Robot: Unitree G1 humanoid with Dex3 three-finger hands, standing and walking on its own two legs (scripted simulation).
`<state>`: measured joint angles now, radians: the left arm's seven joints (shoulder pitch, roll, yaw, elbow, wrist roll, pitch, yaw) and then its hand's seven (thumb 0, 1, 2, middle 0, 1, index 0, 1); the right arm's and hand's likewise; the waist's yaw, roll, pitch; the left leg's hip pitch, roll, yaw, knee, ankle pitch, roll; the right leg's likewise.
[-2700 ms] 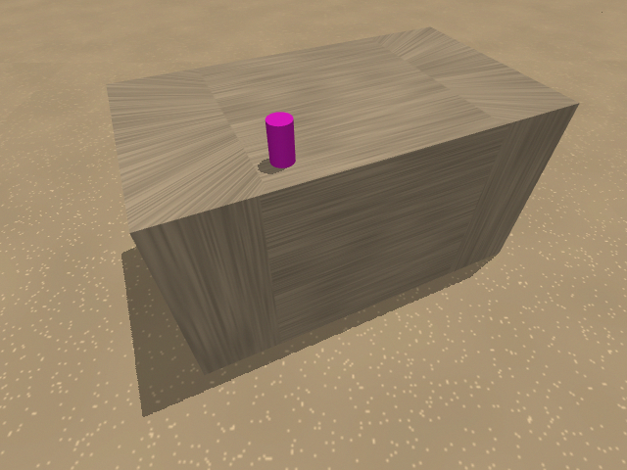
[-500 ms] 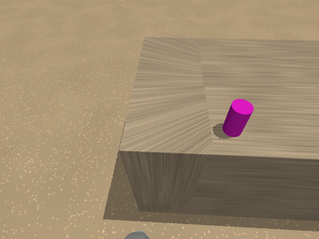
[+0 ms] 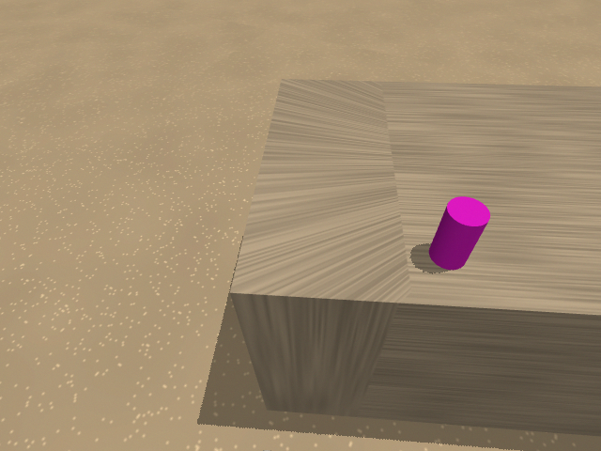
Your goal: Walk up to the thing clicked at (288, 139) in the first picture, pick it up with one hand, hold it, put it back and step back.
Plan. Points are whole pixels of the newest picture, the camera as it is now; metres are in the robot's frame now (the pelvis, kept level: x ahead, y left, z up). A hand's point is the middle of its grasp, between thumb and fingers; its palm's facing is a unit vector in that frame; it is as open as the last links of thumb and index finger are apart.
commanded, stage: walk up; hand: right
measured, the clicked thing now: (457, 234) +0.47 -0.21 +0.00
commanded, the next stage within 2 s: stand in 0.92 s
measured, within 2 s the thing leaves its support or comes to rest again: neither
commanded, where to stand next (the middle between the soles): +0.06 +0.00 m, yaw -1 degrees
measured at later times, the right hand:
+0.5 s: hand out of the picture +0.12 -0.26 -0.13, palm faces -0.06 +0.94 -0.34, open 7.4 cm
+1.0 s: hand out of the picture +0.12 -0.26 -0.13, palm faces -0.06 +0.94 -0.33, open 7.4 cm
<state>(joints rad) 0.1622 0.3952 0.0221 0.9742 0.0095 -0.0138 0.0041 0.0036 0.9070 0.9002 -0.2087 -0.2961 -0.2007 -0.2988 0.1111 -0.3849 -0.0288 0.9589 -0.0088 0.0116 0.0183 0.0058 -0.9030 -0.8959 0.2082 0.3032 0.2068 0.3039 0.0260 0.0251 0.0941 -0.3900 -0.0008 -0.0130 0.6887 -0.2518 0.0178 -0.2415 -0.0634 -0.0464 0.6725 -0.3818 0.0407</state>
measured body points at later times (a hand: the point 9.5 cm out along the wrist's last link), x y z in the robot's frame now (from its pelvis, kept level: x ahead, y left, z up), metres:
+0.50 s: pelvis +0.01 -0.01 +0.02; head +0.03 +0.00 +0.47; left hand +0.07 +0.31 -0.11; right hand +0.12 -0.31 -0.10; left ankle +0.07 +0.11 -0.72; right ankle -0.01 -0.15 -0.72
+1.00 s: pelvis +0.02 -0.01 +0.03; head +0.03 -0.01 +0.47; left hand +0.08 +0.30 -0.11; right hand +0.13 -0.31 -0.10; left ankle +0.07 +0.11 -0.72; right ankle -0.01 -0.15 -0.72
